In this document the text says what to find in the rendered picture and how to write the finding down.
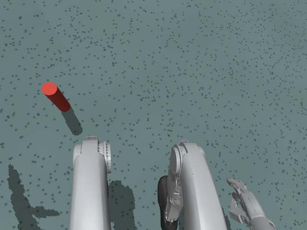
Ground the right robot arm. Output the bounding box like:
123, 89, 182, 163
249, 217, 277, 230

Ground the can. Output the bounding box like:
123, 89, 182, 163
42, 82, 71, 112

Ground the right robot hand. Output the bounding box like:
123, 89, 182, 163
226, 178, 266, 225

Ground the right robot foot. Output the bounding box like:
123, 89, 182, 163
157, 175, 177, 230

